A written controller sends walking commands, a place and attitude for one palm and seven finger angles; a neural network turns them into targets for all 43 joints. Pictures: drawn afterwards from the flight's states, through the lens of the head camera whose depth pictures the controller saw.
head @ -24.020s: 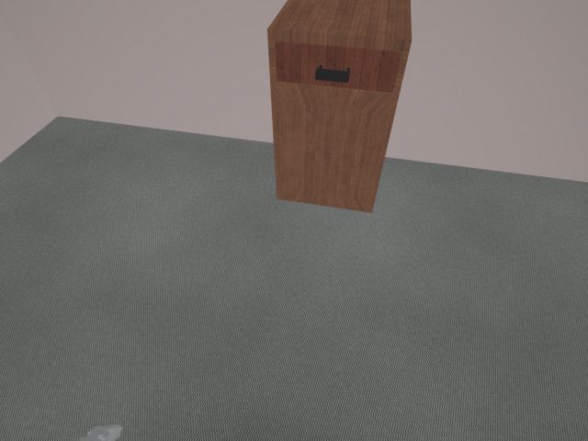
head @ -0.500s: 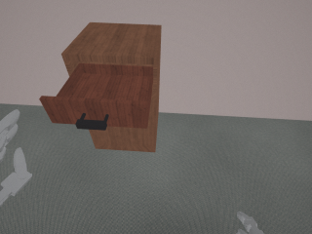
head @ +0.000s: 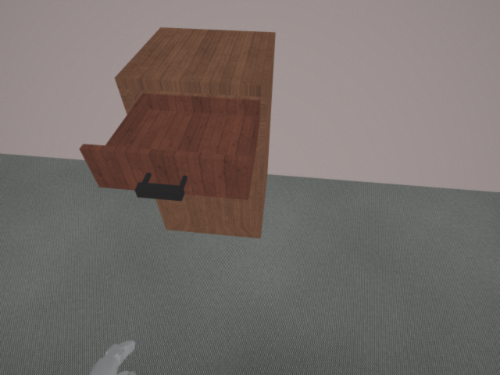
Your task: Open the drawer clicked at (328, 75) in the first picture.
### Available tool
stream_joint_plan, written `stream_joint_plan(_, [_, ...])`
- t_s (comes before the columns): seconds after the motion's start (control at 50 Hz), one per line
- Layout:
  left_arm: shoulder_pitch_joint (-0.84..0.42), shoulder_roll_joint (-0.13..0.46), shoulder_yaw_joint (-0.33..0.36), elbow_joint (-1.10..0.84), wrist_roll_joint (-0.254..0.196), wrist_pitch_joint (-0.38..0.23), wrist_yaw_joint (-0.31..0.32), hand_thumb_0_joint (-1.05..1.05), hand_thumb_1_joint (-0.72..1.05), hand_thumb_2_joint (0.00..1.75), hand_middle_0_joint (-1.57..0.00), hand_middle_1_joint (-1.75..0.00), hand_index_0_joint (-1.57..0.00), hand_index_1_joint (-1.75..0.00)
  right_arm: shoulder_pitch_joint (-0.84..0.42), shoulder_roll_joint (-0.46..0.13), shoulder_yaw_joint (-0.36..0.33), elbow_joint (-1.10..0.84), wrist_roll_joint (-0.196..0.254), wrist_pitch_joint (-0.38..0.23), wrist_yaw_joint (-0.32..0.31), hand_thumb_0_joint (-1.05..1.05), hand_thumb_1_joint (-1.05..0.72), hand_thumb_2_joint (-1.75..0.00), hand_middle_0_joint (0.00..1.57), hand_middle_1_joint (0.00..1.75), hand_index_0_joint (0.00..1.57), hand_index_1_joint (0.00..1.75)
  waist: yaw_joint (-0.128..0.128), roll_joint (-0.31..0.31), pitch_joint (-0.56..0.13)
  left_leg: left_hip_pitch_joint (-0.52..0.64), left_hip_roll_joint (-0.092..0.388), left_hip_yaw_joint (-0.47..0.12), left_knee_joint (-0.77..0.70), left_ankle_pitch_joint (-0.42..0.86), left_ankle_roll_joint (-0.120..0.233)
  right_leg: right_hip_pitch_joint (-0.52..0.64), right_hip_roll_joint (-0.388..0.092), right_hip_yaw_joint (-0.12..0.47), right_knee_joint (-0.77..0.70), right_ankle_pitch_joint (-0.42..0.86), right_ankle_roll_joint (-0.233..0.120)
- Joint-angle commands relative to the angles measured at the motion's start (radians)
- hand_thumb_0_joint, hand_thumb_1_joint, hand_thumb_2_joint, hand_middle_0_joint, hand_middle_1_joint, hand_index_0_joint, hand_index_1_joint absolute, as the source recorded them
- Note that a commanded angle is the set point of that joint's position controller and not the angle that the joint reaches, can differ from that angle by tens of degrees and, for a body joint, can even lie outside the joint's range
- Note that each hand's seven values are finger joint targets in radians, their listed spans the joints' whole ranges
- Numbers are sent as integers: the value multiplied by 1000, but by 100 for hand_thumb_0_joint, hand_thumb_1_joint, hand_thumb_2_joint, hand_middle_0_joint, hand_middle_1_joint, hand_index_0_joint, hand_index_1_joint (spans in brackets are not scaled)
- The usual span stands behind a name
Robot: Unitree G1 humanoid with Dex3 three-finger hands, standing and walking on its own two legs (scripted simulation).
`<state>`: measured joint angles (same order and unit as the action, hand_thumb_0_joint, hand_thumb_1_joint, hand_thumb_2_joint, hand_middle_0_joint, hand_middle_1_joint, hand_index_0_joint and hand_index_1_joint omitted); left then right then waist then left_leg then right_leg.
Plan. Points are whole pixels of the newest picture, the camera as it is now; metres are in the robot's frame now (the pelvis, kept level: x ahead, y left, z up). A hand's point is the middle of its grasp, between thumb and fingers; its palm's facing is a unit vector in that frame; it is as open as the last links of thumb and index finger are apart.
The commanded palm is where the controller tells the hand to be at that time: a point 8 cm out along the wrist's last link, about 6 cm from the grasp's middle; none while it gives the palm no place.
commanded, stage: let the arm hang, fingers relaxed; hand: left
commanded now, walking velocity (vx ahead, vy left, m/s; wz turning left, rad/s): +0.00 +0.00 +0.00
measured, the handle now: (163, 184) +0.57 +0.25 -0.07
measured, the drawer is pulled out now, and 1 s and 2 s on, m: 0.30 0.30 0.30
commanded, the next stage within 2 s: look to check the result in 0.88 s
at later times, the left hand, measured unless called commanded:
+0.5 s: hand out of the picture -0.02 +0.17 -0.16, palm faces +0.03 -0.98 -0.20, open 7.4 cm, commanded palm none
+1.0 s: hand out of the picture +0.01 +0.16 -0.16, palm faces +0.04 -0.98 -0.17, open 7.4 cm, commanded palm none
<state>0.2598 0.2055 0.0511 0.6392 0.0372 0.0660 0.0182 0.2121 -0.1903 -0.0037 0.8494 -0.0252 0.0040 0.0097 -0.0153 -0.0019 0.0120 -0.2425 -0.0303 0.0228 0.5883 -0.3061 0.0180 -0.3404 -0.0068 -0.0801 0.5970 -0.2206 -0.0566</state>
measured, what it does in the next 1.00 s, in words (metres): stands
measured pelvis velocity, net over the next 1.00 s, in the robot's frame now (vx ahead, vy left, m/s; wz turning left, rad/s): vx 0.03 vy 0.00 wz -0.02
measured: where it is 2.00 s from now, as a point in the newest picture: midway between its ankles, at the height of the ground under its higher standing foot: outside the picture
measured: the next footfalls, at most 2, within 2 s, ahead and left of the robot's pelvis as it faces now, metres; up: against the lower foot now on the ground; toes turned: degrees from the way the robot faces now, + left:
none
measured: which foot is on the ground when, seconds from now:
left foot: down 0.00-1.00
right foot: down 0.00-1.00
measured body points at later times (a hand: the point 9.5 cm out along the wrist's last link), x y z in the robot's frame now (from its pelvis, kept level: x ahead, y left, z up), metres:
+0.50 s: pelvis +0.01 +0.00 +0.01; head +0.03 -0.01 +0.46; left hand -0.02 +0.22 -0.14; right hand -0.05 -0.19 -0.15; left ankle +0.01 +0.11 -0.73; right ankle +0.07 -0.08 -0.73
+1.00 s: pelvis +0.03 +0.00 +0.01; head +0.04 -0.01 +0.46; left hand +0.01 +0.21 -0.14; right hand -0.02 -0.20 -0.15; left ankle +0.01 +0.11 -0.73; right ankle +0.07 -0.08 -0.73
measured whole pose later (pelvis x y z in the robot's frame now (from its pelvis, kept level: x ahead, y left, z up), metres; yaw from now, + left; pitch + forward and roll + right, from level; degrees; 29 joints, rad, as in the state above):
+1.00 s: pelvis +0.03 +0.00 +0.01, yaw -1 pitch -2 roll +0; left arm 0.30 0.10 0.02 1.13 0.01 0.00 0.04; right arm 0.36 -0.10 -0.01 1.12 -0.01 0.00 -0.04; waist 0.00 0.02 0.05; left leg -0.13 0.00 0.04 0.42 -0.26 0.01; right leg -0.22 0.03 -0.06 0.41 -0.16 -0.06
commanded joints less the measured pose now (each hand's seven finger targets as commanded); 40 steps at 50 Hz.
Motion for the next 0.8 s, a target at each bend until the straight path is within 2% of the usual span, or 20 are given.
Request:
stream_joint_plan(0.0, [22, 121, 9, 104, -12, -54, 5, 0, 90, 90, -20, -30, -20, -30, 42, -105, -14, -3, 1, -13, -22, 0, -90, -90, 20, 30, 20, 30, 34, 82, 41, -120, 126, -146, -235, 63, 44, 161, -59, 174, -205, -10, -1])
stream_joint_plan(0.02, [38, 116, 5, 154, -14, -60, 5, 0, 90, 90, -20, -30, -20, -30, 49, -102, -12, 19, 4, -14, -25, 0, -90, -90, 20, 30, 20, 30, 38, 68, 19, -106, 113, -123, -232, 45, 38, 192, -69, 187, -227, -1, -6])
stream_joint_plan(0.04, [52, 108, 1, 200, -16, -66, 4, 0, 90, 90, -20, -30, -20, -30, 69, -92, -12, 40, 7, -14, -28, 0, -90, -90, 20, 30, 20, 30, 35, 90, -4, -74, 98, -98, -225, 32, 30, 200, -82, 202, -252, -9, -13])
stream_joint_plan(0.06, [64, 82, 16, 229, -12, -69, 8, 0, 90, 90, -20, -30, -20, -30, 96, -71, -18, 59, 4, -12, -34, 0, -90, -90, 20, 30, 20, 30, 30, 95, -13, -47, 102, -90, -222, 37, 30, 194, -83, 191, -264, -7, -17])
stream_joint_plan(0.08, [67, 77, 14, 258, -14, -69, 8, 0, 90, 90, -20, -30, -20, -30, 119, -55, -18, 78, 2, -9, -36, 0, -90, -90, 20, 30, 20, 30, 28, 123, -25, -42, 103, -85, -227, 21, 32, 207, -88, 184, -277, -22, -18])
stream_joint_plan(0.1, [67, 77, 8, 283, -17, -70, 7, 0, 90, 90, -20, -30, -20, -30, 135, -51, -17, 94, 4, -7, -37, 0, -90, -90, 20, 30, 20, 30, 25, 117, -25, -36, 103, -83, -232, 13, 32, 209, -86, 186, -283, -28, -18])
stream_joint_plan(0.14, [68, 74, -1, 331, -21, -71, 6, 0, 90, 90, -20, -30, -20, -30, 170, -47, -14, 127, 6, -4, -40, 0, -90, -90, 20, 30, 20, 30, 21, 95, 1, -32, 104, -77, -237, 13, 31, 197, -90, 188, -300, -44, -20])
stream_joint_plan(0.18, [69, 63, -9, 372, -21, -70, 8, 0, 90, 90, -20, -30, -20, -30, 197, -39, -12, 155, 9, 0, -43, 0, -90, -90, 20, 30, 20, 30, 16, 32, 48, -21, 114, -83, -249, 27, 33, 163, -88, 173, -310, -48, -17])
stream_joint_plan(0.28, [98, 53, -20, 444, -26, -67, 13, 0, 90, 90, -20, -30, -20, -30, 254, -25, -6, 212, 11, 2, -48, 0, -90, -90, 20, 30, 20, 30, 14, 19, 75, -16, 117, -80, -262, 12, 35, 146, -86, 169, -319, -88, -15])
stream_joint_plan(0.34, [112, 42, -22, 466, -26, -68, 16, 0, 90, 90, -20, -30, -20, -30, 273, -19, -5, 233, 11, 3, -49, 0, -90, -90, 20, 30, 20, 30, 14, -17, 84, -15, 107, -71, -255, 13, 34, 141, -88, 178, -325, -107, -14])
stream_joint_plan(0.38, [115, 35, -22, 475, -26, -66, 18, 0, 90, 90, -20, -30, -20, -30, 284, -1, -4, 245, 11, 3, -50, 0, -90, -90, 20, 30, 20, 30, 13, 8, 100, -14, 113, -74, -264, 4, 36, 119, -84, 168, -319, -110, -12])
stream_joint_plan(0.52, [122, 7, -18, 479, -24, -68, 24, 0, 90, 90, -20, -30, -20, -30, 297, 25, -6, 261, 10, -2, -52, 0, -90, -90, 20, 30, 20, 30, 13, -16, 110, -31, 110, -72, -266, 6, 37, 120, -78, 166, -302, -86, -9])
stream_joint_plan(0.56, [127, -1, -18, 477, -22, -69, 26, 0, 90, 90, -20, -30, -20, -30, 287, 29, -7, 260, 11, -4, -54, 0, -90, -90, 20, 30, 20, 30, 15, 16, 125, -26, 115, -75, -269, 11, 37, 98, -71, 162, -292, -70, -10])
stream_joint_plan(0.58, [119, 0, -16, 476, -22, -69, 25, 0, 90, 90, -20, -30, -20, -30, 293, 39, -6, 261, 9, -5, -54, 0, -90, -90, 20, 30, 20, 30, 15, -10, 131, -45, 118, -83, -272, 8, 40, 114, -75, 155, -291, -61, -9])
stream_joint_plan(0.66, [128, -9, -16, 475, -21, -72, 26, 0, 90, 90, -20, -30, -20, -30, 281, 41, -9, 259, 12, -9, -56, 0, -90, -90, 20, 30, 20, 30, 16, 32, 123, -20, 114, -69, -262, 47, 35, 109, -74, 158, -281, -20, -10])
stream_joint_plan(0.72, [122, -11, -15, 472, -23, -74, 25, 0, 90, 90, -20, -30, -20, -30, 279, 44, -9, 260, 11, -11, -57, 0, -90, -90, 20, 30, 20, 30, 13, 9, 103, -15, 116, -72, -261, 64, 36, 140, -77, 156, -278, 14, -9])
stream_joint_plan(0.78, [116, -13, -15, 472, -22, -74, 25, 0, 90, 90, -20, -30, -20, -30, 277, 46, -10, 259, 11, -9, -57, 0, -90, -90, 20, 30, 20, 30, 11, 16, 121, -8, 119, -71, -263, 64, 35, 123, -78, 151, -281, 7, -9])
